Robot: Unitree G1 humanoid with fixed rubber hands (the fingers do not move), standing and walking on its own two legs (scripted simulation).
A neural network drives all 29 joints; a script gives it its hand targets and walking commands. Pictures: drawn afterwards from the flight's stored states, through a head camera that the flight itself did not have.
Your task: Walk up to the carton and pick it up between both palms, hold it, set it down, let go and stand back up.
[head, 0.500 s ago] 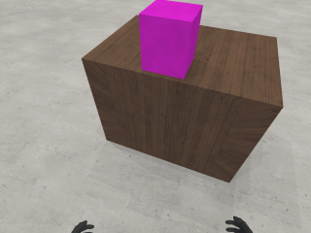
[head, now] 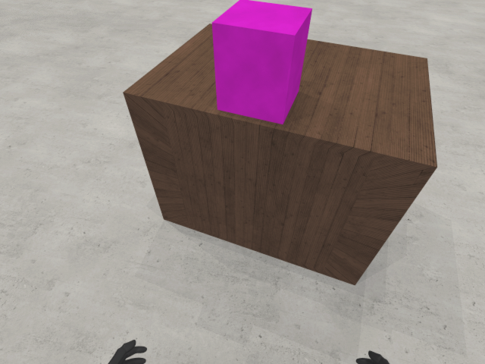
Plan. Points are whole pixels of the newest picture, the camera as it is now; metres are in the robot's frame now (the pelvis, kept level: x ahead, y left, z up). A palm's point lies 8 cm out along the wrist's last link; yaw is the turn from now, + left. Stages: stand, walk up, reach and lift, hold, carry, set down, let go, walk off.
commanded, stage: stand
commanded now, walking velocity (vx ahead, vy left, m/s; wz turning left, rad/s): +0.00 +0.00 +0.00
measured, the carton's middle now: (261, 62) +0.90 -0.04 +0.08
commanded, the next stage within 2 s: walk up in 1.54 s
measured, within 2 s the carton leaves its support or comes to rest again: neither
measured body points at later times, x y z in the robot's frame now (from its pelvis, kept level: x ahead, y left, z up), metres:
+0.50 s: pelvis +0.00 +0.00 +0.00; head +0.01 +0.00 +0.45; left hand +0.12 +0.24 -0.11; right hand +0.12 -0.24 -0.11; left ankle +0.01 +0.13 -0.73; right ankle +0.02 -0.12 -0.73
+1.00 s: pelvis +0.00 +0.01 +0.01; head +0.00 +0.01 +0.45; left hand +0.10 +0.24 -0.12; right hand +0.09 -0.24 -0.12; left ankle +0.01 +0.13 -0.73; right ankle +0.02 -0.12 -0.73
